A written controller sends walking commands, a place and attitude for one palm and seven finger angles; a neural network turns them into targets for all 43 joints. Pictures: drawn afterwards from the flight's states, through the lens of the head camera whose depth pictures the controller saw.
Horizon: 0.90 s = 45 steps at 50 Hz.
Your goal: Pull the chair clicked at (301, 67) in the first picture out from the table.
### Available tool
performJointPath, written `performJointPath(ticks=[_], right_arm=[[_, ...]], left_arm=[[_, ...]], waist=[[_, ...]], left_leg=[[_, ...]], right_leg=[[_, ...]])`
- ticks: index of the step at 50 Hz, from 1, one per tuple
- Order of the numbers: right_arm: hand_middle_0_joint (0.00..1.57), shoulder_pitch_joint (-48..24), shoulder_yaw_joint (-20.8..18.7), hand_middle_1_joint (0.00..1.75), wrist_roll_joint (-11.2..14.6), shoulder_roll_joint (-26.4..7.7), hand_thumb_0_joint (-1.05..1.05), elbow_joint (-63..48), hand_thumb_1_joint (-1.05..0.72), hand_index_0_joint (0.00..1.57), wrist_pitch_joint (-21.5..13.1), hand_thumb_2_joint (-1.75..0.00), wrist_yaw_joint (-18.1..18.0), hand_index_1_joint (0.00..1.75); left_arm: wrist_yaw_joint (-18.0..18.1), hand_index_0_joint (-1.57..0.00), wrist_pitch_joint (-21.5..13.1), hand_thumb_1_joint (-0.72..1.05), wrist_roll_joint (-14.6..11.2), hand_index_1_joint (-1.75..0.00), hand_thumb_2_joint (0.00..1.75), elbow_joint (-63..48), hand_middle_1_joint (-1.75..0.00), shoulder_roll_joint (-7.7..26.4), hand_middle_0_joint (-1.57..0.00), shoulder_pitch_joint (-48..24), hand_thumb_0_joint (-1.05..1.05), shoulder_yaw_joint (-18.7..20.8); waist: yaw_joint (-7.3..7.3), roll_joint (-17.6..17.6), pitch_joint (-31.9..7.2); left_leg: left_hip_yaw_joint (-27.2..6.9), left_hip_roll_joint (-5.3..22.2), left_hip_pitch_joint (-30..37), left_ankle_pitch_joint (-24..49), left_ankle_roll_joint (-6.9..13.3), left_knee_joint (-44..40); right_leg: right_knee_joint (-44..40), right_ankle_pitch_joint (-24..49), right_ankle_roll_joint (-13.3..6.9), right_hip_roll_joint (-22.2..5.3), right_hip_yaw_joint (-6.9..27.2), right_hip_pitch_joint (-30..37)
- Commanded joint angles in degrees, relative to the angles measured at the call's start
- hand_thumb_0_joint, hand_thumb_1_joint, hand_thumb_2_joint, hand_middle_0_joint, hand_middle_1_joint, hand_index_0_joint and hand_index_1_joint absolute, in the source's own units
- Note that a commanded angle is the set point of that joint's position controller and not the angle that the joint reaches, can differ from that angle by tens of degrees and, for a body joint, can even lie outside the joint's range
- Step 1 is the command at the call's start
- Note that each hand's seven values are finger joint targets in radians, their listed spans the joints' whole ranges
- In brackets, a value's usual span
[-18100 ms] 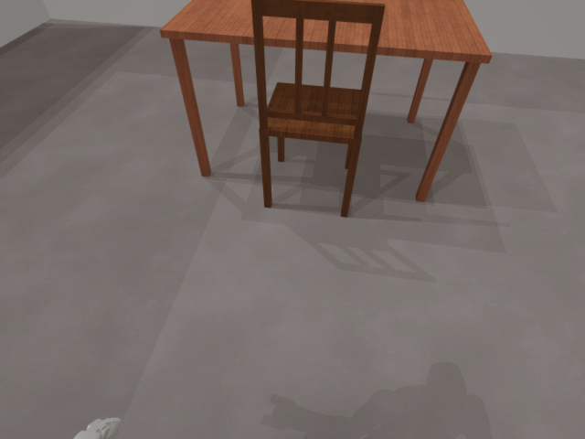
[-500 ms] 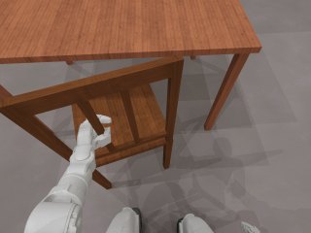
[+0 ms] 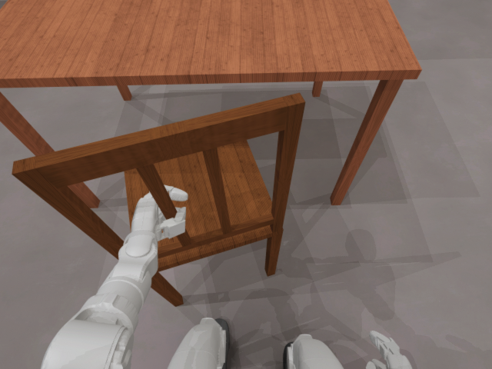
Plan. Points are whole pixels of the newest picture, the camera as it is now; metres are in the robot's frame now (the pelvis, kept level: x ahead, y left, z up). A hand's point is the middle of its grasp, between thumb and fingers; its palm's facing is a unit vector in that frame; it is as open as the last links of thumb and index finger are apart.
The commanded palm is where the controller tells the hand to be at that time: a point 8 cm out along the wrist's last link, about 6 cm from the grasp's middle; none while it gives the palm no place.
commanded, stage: step backward, pulling the chair out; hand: left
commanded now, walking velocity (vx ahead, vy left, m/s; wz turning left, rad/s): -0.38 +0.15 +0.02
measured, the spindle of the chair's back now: (169, 211) +0.39 +0.17 -0.05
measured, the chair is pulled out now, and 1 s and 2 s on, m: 0.21 0.29 0.34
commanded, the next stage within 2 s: none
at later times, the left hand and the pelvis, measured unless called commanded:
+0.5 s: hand (179, 227) +0.35 +0.14 -0.05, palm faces +0.06 -0.98 -0.19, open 5.4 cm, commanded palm +0.33 +0.20 -0.05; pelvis -0.04 +0.00 +0.00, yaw +2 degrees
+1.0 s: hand (174, 261) +0.29 +0.14 -0.05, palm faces +0.05 -0.98 -0.20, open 5.4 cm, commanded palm +0.29 +0.19 -0.04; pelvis -0.08 +0.00 +0.01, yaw +3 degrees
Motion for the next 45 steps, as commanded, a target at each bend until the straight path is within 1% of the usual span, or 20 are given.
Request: performJointPath(ticks=[1,3,6,7,9,12,14,16,18,20,22,24,26,28,31,35,37,39,41,45], right_arm=[[0.2,0.67,-4.3,0.3,-0.15,-9.68,0.0,-3.32,-0.9,0.2,-1.3,-0.9,-1.07,0.3],[0.2,-0.32,-3.17,0.3,-0.66,-8.77,0.0,-2.95,-0.9,0.2,-1.38,-0.9,-0.55,0.3],[0.2,1.76,-3.03,0.3,-0.21,-10.07,0.0,-0.85,-0.9,0.2,-1.36,-0.9,-1.29,0.3],[0.2,2.11,-3.39,0.3,-0.03,-11.05,0.0,-0.86,-0.9,0.2,-1.22,-0.9,-1.59,0.3],[0.2,2.84,-4.36,0.3,-0.3,-11.81,0.0,-3.03,-0.9,0.2,-0.01,-0.9,-1.39,0.3],[0.2,3.81,-4.29,0.3,-1.02,-10.07,0.0,-3.48,-0.9,0.2,1.31,-0.9,-0.46,0.3],[0.2,3.89,-4.79,0.3,-0.95,-10.23,0.0,-3.29,-0.9,0.2,1.68,-0.9,-0.24,0.3],[0.2,4.29,-5.11,0.3,-0.53,-10.49,0.0,-3.37,-0.9,0.2,2.08,-0.9,-0.35,0.3],[0.2,4.42,-5.2,0.3,-0.06,-10.16,0.0,-3.77,-0.9,0.2,2.26,-0.9,-0.74,0.3],[0.2,4.81,-5.88,0.3,0.55,-10.8,0.0,-3.23,-0.9,0.2,2.17,-0.9,-1.26,0.3],[0.2,2.67,-5.24,0.3,0.53,-10.09,0.0,-3.81,-0.9,0.2,1.74,-0.9,-1.02,0.3],[0.2,2.16,-4.5,0.3,0.11,-10.18,0.0,-3.68,-0.9,0.2,1.44,-0.9,-0.99,0.3],[0.2,3.1,-3.98,0.3,-0.22,-10.92,0.0,-2.71,-0.9,0.2,1.63,-0.9,-1.26,0.3],[0.2,0.24,-4.55,0.3,-0.42,-12.37,0.0,-6.12,-0.9,0.2,2.45,-0.9,-1.32,0.3],[0.2,0.27,-4.48,0.3,-0.25,-11.2,0.0,-8.02,-0.9,0.2,2.49,-0.9,-0.18,0.3],[0.2,5.81,-5.72,0.3,-0.24,-11.6,0.0,-4.98,-0.9,0.2,1.08,-0.9,-0.6,0.3],[0.2,5.78,-5.42,0.3,-0.12,-10.57,0.0,-4.52,-0.9,0.2,0.34,-0.9,-0.52,0.3],[0.2,4.16,-5.64,0.3,0.15,-10.17,0.0,-4.32,-0.9,0.2,0.2,-0.9,-0.63,0.3],[0.2,5.02,-5.57,0.3,0.34,-10.38,0.0,-2.62,-0.9,0.2,0.26,-0.9,-0.44,0.3],[0.2,4.73,-3.94,0.3,-0.06,-10.44,0.0,-0.43,-0.9,0.2,-0.3,-0.9,-0.57,0.3]], left_arm=[[2.12,-0.5,-3.03,0.9,3.16,-1.45,0.9,-8.71,-1.45,12.95,-0.5,-16.57,0.0,1.47],[2.02,-0.5,-2.53,0.9,3.11,-1.45,0.9,-11.21,-1.45,13.03,-0.5,-17.59,0.0,2.12],[2.59,-0.5,-1.82,0.9,3.13,-1.45,0.9,-11.08,-1.45,14.1,-0.5,-16.22,0.0,3.72],[2.33,-0.5,-1.58,0.9,2.93,-1.45,0.9,-11.91,-1.45,12.29,-0.5,-17.12,0.0,2.05],[1.45,-0.5,-1.61,0.9,2.81,-1.45,0.9,-14.61,-1.45,8.4,-0.5,-19.07,0.0,-0.11],[0.52,-0.5,-2.13,0.9,2.97,-1.45,0.9,-15.95,-1.45,4.84,-0.5,-23.02,0.0,-2.81],[0.83,-0.5,-2.41,0.9,3.37,-1.45,0.9,-14.02,-1.45,6.07,-0.5,-23.14,0.0,-1.37],[0.86,-0.5,-2.31,0.9,3.28,-1.45,0.9,-12.52,-1.45,8.11,-0.5,-22.0,0.0,0.15],[0.91,-0.5,-2.46,0.9,3.45,-1.45,0.9,-12.42,-1.45,10.14,-0.5,-22.46,0.0,0.52],[1.16,-0.5,-1.52,0.9,3.17,-1.45,0.9,-9.05,-1.45,13.93,-0.5,-18.7,0.0,3.1],[1.09,-0.5,-0.64,0.9,3.02,-1.45,0.9,-8.71,-1.45,13.7,-0.5,-18.96,0.0,2.71],[1.44,-0.5,-0.22,0.9,3.35,-1.45,0.9,-10.06,-1.45,13.19,-0.5,-19.94,0.0,2.7],[1.68,-0.5,0.51,0.9,3.05,-1.45,0.9,-10.69,-1.45,12.45,-0.5,-18.88,0.0,2.51],[1.26,-0.5,0.21,0.9,2.75,-1.45,0.9,-14.39,-1.45,9.54,-0.5,-20.31,0.0,0.59],[0.63,-0.5,-0.17,0.9,2.47,-1.45,0.9,-15.76,-1.45,7.55,-0.5,-21.09,0.0,-0.75],[0.59,-0.5,-1.74,0.9,2.53,-1.45,0.9,-14.53,-1.45,10.08,-0.5,-22.02,0.0,1.24],[0.41,-0.5,-2.49,0.9,3.29,-1.45,0.9,-13.7,-1.45,8.7,-0.5,-23.83,0.0,-1.1],[0.72,-0.5,-2.61,0.9,3.68,-1.45,0.9,-12.26,-1.45,12.34,-0.5,-22.82,0.0,0.39],[1.44,-0.5,-1.87,0.9,3.28,-1.45,0.9,-9.38,-1.45,14.27,-0.5,-19.69,0.0,1.7],[1.63,-0.5,-1.89,0.9,3.16,-1.45,0.9,-8.57,-1.45,14.36,-0.5,-19.61,0.0,3.04]], waist=[[1.58,-13.28,-23.58],[1.69,-11.5,-24.34],[0.36,-11.42,-25.9],[0.1,-8.91,-27.01],[1.27,0.31,-29.24],[0.11,6.28,-32.12],[0.29,6.74,-31.23],[0.22,4.05,-32.03],[-0.61,-2.19,-32.46],[-0.33,-11.23,-33.56],[0.82,-11.76,-31.95],[0.51,-12.04,-30.51],[-0.9,-8.45,-31.23],[0.23,5.05,-29.17],[1.47,9.71,-23.86],[-0.42,3.01,-30.51],[-1.19,-1.1,-29.23],[-0.31,-7.08,-26.71],[0.56,-11.34,-25.32],[0.02,-12.53,-28.14]], left_leg=[[-2.61,-3.22,12.97,-14.03,-2.27,20.47],[-4.76,-2.68,6.74,-15.25,-1.86,17.85],[-4.67,-0.84,11.29,-7.47,-1.7,-5.61],[-5.46,1.86,14.55,7.69,-0.62,-13.37],[-11.48,8.63,21.6,35.27,3.18,-6.78],[-10.11,9.88,26.51,41.57,3.8,-5.37],[-9.85,10.37,23.9,39.26,3.35,-4.67],[-8.09,9.32,20.29,33.6,1.82,-2.85],[-4.12,4.82,12.52,17.73,-1.08,-0.31],[-2.63,-0.1,11.75,-1.2,-2.78,6.21],[-3.09,-2.48,8.89,-18.72,-2.68,9.77],[-3.06,-1.78,9.98,-17.25,-1.95,6.59],[-3.63,0.01,15.08,-3.97,-0.79,-8.54],[-11.66,7.18,11.54,8.6,2.95,-12.21],[-14.27,12.36,1.91,-7.5,6.05,-17.71],[-9.57,9.88,12.83,10.07,4.67,-7.43],[-5.16,5.61,11.04,7.56,1.43,-4.29],[-1.81,0.18,9.55,-14.68,-0.94,1.47],[0.28,-2.92,15.43,-16.37,-1.62,9.27],[-1.15,-2.05,15.71,-12.49,-1.1,0.14]], right_leg=[[-22.64,-18.93,-10.11,-21.49,20.24,-2.97],[-16.63,0.12,-9.69,-21.73,16.9,6.5],[-6.55,24.43,-5.14,-17.84,9.38,14.67],[-1.46,25.73,-2.39,-14.44,5.79,14.53],[2.73,20.64,0.46,-6.87,1.77,8.03],[4.22,8.52,0.12,-5.15,0.77,6.19],[2.9,5.75,-0.63,-4.97,1.38,7.4],[-0.25,16.55,-1.22,-6.38,2.45,11.39],[-3.04,30.03,-2.81,-11.59,6.22,16.84],[-9.43,30.06,-6.3,-17.76,12.36,16.39],[-14.03,21.29,-7.87,-22.26,14.78,15.22],[-14.9,14.48,-6.59,-21.5,11.92,13.75],[-9.54,14.1,-2.82,-15.63,5.25,13.45],[0.74,5.42,0.7,-6.1,-0.3,11.46],[7.43,-11.37,-0.56,-2.68,-0.21,12.29],[-1.37,2.51,0.13,-2.65,1.48,13.91],[-6.36,11.87,-1.38,-7.42,5.44,14.86],[-15.33,-6.55,-4.51,-15.03,13.19,5.92],[-23.92,-20.61,-6.06,-19.21,16.38,-0.71],[-17.67,-2.61,-3.93,-17.56,9.68,6.21]])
